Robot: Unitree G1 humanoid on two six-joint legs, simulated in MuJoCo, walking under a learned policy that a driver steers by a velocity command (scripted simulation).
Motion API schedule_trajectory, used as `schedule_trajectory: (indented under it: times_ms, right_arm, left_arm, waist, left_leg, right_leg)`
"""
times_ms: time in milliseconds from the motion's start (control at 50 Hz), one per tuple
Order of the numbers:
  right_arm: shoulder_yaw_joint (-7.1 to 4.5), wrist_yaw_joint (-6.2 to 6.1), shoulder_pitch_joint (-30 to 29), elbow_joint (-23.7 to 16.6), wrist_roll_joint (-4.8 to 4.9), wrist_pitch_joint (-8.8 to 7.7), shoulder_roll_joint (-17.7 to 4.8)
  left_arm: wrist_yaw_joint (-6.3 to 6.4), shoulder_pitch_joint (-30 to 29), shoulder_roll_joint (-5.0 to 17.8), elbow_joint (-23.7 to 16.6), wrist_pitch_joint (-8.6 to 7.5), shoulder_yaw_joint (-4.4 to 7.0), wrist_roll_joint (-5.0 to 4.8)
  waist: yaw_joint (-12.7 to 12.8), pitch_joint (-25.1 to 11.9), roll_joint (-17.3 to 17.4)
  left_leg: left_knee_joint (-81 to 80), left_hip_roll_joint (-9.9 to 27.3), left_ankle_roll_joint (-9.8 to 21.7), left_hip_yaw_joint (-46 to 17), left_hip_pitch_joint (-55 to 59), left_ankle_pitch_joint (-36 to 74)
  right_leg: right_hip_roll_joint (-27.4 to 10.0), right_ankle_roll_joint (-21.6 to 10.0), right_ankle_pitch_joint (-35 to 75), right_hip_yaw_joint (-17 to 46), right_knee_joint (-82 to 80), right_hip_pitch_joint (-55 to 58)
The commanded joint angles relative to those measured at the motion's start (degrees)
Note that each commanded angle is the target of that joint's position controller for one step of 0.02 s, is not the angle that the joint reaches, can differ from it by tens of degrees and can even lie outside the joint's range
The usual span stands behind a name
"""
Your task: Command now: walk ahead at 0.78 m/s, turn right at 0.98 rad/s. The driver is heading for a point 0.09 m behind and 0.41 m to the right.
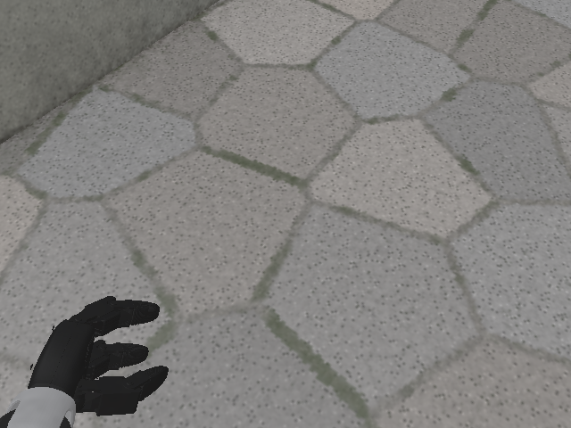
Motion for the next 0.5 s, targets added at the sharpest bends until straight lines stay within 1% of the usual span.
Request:
schedule_trajectory:
  times_ms: [20,40,60,80,100,120,140,160,180,200,220,240,260,280,300,320,340,360,380,400,420,440,460,480,500]
  right_arm:
    - [-2.33,-1.71,-6.77,-6.2,0.66,0.01,-12.8]
    - [-2.59,-1.81,-8.95,-7.21,0.92,0.66,-13.68]
    - [-2.63,-0.84,-9.43,-7.62,1.05,1.03,-12.31]
    - [-1.92,0.03,-7.87,-9.91,0.02,1.3,-7.24]
    - [-0.97,-0.63,-8.55,-18.27,1.43,-2.27,-7.72]
    - [-1.33,-0.88,-14.49,-20.07,2.74,-3.91,-10.71]
    - [-1.53,-1.29,-16.7,-20.7,3.37,-4.03,-10.63]
    - [-1.92,-1.84,-15.91,-19.34,2.69,-3.25,-10.36]
    - [-2.59,-1.99,-13.84,-18.53,2.13,-2.12,-10.98]
    - [-3.17,-1.91,-13.73,-18.69,1.54,-0.87,-11.1]
    - [-3.26,-2.01,-15.54,-19.92,0.84,-0.32,-10.21]
    - [-2.82,-2.2,-18.54,-21.4,0.28,-0.27,-8.01]
    - [-2.18,-2.29,-21.99,-22.82,-0.21,-0.3,-5.49]
    - [-1.59,-2.18,-24.05,-23.48,-0.25,-0.14,-3.57]
    - [-1.33,-1.99,-24.94,-23.57,0.17,0.04,-2.78]
    - [-1.36,-1.71,-26.47,-23.9,0.73,0.18,-2.65]
    - [-1.57,-1.3,-27.48,-23.99,1.37,0.28,-2.99]
    - [-1.73,-0.91,-28.78,-24.24,1.78,0.38,-3.29]
    - [-2.0,-0.63,-29.81,-24.49,1.93,0.46,-4.0]
    - [-2.34,-0.46,-30.03,-24.54,1.83,0.4,-4.87]
    - [-2.74,-0.44,-28.25,-24.05,1.36,0.06,-5.47]
    - [-2.96,-0.61,-24.69,-23.02,0.32,-0.41,-6.2]
    - [-2.85,-1.13,-21.75,-23.2,-0.8,-0.38,-7.95]
    - [-2.91,-1.08,-19.2,-22.72,-1.94,0.0,-9.19]
    - [-3.39,-1.12,-22.88,-24.61,-0.3,0.51,-8.6]
  left_arm:
    - [0.53,13.78,3.43,2.37,-0.87,0.84,0.66]
    - [1.48,25.93,5.77,6.35,-1.22,2.28,0.65]
    - [3.36,31.95,7.77,9.6,-1.52,3.8,0.11]
    - [5.07,28.81,13.0,9.15,-0.98,5.46,-1.16]
    - [4.58,26.77,19.22,2.41,-1.41,6.65,-2.42]
    - [4.72,24.29,17.05,0.7,-1.3,7.32,-1.91]
    - [4.32,19.65,14.11,-0.18,-2.21,6.84,-2.48]
    - [4.24,15.25,10.81,-0.81,-2.86,6.03,-3.6]
    - [4.36,12.62,9.34,-1.59,-3.18,5.56,-3.53]
    - [4.49,11.73,8.0,-1.64,-3.23,5.32,-3.05]
    - [4.87,11.47,6.71,-1.26,-3.17,5.09,-3.49]
    - [5.58,11.62,6.44,-0.79,-2.79,5.16,-3.77]
    - [6.5,12.59,7.25,-0.05,-2.05,5.62,-3.69]
    - [7.43,13.53,7.81,0.54,-0.87,6.02,-3.73]
    - [8.12,14.49,8.1,0.95,0.42,6.38,-4.03]
    - [8.64,15.9,7.94,1.47,1.44,6.56,-4.51]
    - [9.03,17.18,7.03,2.06,2.11,6.34,-4.74]
    - [9.16,18.55,5.9,2.52,2.42,6.02,-4.66]
    - [9.13,19.33,4.55,2.79,2.47,5.65,-4.34]
    - [9.06,19.18,3.26,2.68,2.32,5.29,-3.88]
    - [8.91,18.17,2.43,2.3,2.06,4.98,-3.5]
    - [8.47,17.86,1.01,1.77,1.73,4.41,-3.14]
    - [8.18,20.04,-2.51,0.69,1.47,3.17,-1.83]
    - [7.18,29.55,0.47,0.43,0.99,3.19,-3.28]
    - [6.56,30.44,7.02,2.58,1.13,4.4,-3.12]
  waist:
    - [13.29,-2.13,6.28]
    - [18.19,-7.58,6.51]
    - [18.49,-9.94,2.24]
    - [12.52,-8.2,-8.72]
    - [11.0,-25.94,-10.15]
    - [12.41,-28.74,1.94]
    - [8.41,-18.14,8.73]
    - [4.31,-11.53,14.69]
    - [1.54,-7.38,13.88]
    - [0.24,-4.65,11.89]
    - [0.04,-2.88,10.49]
    - [0.33,-2.2,9.34]
    - [1.19,-2.93,7.89]
    - [1.99,-5.12,6.24]
    - [2.9,-8.06,4.3]
    - [4.03,-9.99,2.56]
    - [4.96,-10.96,0.9]
    - [6.04,-11.02,-1.17]
    - [6.58,-10.26,-3.16]
    - [6.31,-9.31,-4.94]
    - [4.62,-9.49,-6.04]
    - [2.97,-11.71,-4.65]
    - [3.34,-17.38,5.11]
    - [7.74,-24.94,19.02]
    - [6.93,-27.21,14.09]
  left_leg:
    - [19.06,13.24,1.64,-1.75,-15.07,86.04]
    - [34.45,14.62,1.73,-3.38,-19.95,83.5]
    - [52.58,10.28,1.26,-3.55,-29.22,49.47]
    - [74.89,0.49,0.0,-3.78,-46.13,-6.8]
    - [87.79,-3.91,-2.04,-22.31,-59.72,-10.49]
    - [84.69,-1.66,-0.74,-28.21,-61.44,-5.25]
    - [78.42,-0.2,0.01,-27.62,-62.4,-2.85]
    - [74.29,2.46,-0.75,-27.22,-59.64,-1.04]
    - [70.7,3.42,-1.86,-27.01,-55.62,-0.41]
    - [66.84,4.35,-2.51,-26.65,-51.87,-0.27]
    - [60.08,4.48,-2.84,-25.42,-49.03,0.76]
    - [52.77,3.62,-3.05,-23.91,-46.3,2.49]
    - [46.73,1.45,-3.16,-22.11,-44.49,5.95]
    - [39.99,-0.96,-3.13,-20.99,-41.69,10.7]
    - [33.69,-3.58,-3.0,-20.03,-37.3,16.69]
    - [28.44,-5.73,-2.88,-19.5,-33.76,21.96]
    - [24.47,-6.7,-3.01,-19.09,-31.88,26.43]
    - [21.78,-6.92,-2.96,-19.53,-30.56,29.3]
    - [19.38,-6.29,-2.68,-20.94,-30.35,30.72]
    - [16.71,-5.29,-1.95,-22.47,-30.78,31.17]
    - [12.56,-4.16,-0.5,-23.3,-29.26,33.45]
    - [8.84,-0.59,1.87,-24.22,-23.67,40.17]
    - [13.81,11.75,8.06,-35.02,-9.58,65.6]
    - [15.21,28.34,22.47,-57.4,1.83,71.75]
    - [13.08,28.74,24.55,-63.42,-1.73,53.52]
  right_leg:
    - [7.98,-1.96,-0.32,-3.83,-6.52,28.59]
    - [8.65,-3.91,1.29,-0.02,-9.35,42.36]
    - [6.68,-5.21,5.93,5.55,-14.92,54.24]
    - [-4.12,-7.14,35.56,19.16,-9.93,61.75]
    - [-16.92,-21.57,31.72,50.23,-19.39,78.92]
    - [-17.26,-21.04,13.8,55.03,-27.16,75.13]
    - [-14.47,-18.88,8.79,51.52,-30.28,64.25]
    - [-11.76,-15.71,11.06,46.68,-31.2,53.13]
    - [-10.01,-14.54,18.88,42.05,-31.38,43.42]
    - [-7.38,-13.24,24.14,37.5,-31.62,35.55]
    - [-3.95,-11.68,27.16,33.21,-31.39,28.76]
    - [-0.37,-9.88,29.46,29.63,-30.06,23.31]
    - [2.82,-8.39,32.59,27.43,-27.89,20.75]
    - [5.38,-6.41,32.85,25.76,-25.71,19.7]
    - [7.4,-3.78,30.87,24.9,-23.87,18.91]
    - [8.4,-1.09,26.6,25.36,-22.32,18.48]
    - [8.45,0.84,20.61,25.58,-21.07,19.04]
    - [8.04,1.79,14.49,27.03,-20.25,19.91]
    - [7.49,2.11,9.13,29.07,-18.87,21.6]
    - [6.87,2.2,5.93,30.87,-16.43,24.28]
    - [6.75,2.85,5.05,31.19,-12.03,27.44]
    - [7.87,4.69,2.64,28.78,-2.99,29.3]
    - [11.34,7.5,-26.18,23.88,13.34,20.71]
    - [14.57,10.4,-43.21,24.41,27.94,9.14]
    - [9.39,12.54,-36.46,24.99,35.7,7.69]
